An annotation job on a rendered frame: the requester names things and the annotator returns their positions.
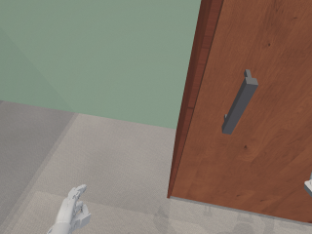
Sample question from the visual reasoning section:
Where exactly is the robot left hand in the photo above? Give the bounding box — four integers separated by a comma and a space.
54, 184, 91, 232

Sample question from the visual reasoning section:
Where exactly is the wardrobe door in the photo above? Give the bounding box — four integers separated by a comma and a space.
171, 0, 312, 223

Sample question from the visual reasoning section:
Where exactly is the handle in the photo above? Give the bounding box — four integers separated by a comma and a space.
221, 69, 258, 135

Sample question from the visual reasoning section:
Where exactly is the robot left forearm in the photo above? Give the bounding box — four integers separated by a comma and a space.
47, 222, 73, 234

